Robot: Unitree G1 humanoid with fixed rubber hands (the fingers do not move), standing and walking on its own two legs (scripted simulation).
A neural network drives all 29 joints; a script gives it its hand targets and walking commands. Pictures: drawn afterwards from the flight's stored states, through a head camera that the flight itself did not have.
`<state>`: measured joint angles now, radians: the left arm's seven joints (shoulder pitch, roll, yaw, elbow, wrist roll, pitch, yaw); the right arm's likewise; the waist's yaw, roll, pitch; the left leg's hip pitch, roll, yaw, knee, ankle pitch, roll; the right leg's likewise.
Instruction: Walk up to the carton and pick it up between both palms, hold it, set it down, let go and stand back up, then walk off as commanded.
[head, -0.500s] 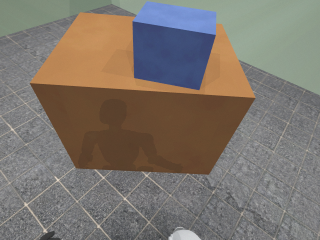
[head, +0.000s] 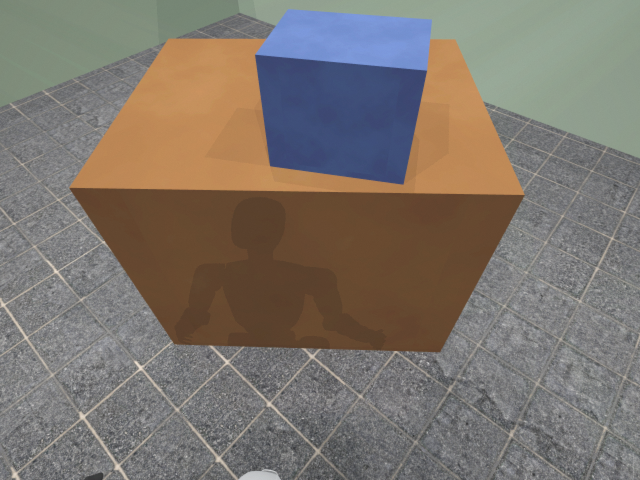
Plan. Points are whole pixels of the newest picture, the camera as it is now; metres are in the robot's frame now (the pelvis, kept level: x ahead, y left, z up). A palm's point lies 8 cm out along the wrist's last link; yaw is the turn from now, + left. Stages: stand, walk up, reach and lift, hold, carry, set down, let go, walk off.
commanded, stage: walk off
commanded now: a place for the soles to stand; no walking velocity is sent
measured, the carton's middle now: (346, 97) +0.78 -0.02 +0.07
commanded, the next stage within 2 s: stand in 0.66 s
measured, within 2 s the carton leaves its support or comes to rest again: neither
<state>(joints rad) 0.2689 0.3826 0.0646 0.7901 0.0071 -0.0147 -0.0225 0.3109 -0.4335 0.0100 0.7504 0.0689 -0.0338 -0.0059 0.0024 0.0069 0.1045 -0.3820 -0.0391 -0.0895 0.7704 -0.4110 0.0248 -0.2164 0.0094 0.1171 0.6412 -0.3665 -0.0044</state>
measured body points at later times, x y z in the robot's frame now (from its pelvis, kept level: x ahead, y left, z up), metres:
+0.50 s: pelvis +0.02 +0.00 +0.00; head +0.03 +0.01 +0.45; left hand +0.11 +0.31 -0.12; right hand +0.11 -0.32 -0.09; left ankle +0.08 +0.14 -0.73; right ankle +0.00 -0.13 -0.73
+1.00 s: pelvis +0.01 +0.00 +0.00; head +0.03 +0.00 +0.45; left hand +0.11 +0.32 -0.11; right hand +0.11 -0.31 -0.10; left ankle +0.08 +0.14 -0.73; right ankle +0.00 -0.13 -0.73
